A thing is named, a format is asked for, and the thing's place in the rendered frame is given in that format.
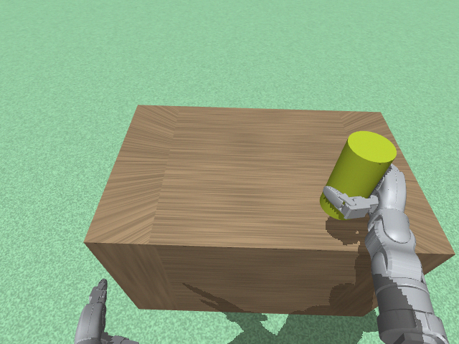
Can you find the right robot hand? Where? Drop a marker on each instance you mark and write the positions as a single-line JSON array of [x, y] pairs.
[[389, 193]]

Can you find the can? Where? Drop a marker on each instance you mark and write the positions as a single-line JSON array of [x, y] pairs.
[[363, 161]]

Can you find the left robot hand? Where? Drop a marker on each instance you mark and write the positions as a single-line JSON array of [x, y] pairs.
[[91, 324]]

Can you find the right robot arm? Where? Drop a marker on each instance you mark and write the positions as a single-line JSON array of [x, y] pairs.
[[405, 315]]

